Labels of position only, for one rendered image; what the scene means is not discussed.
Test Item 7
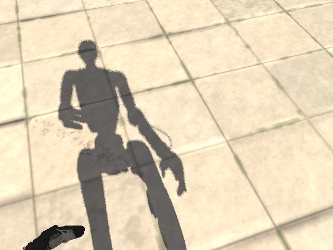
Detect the robot left hand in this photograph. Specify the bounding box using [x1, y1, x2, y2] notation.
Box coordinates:
[23, 225, 85, 250]

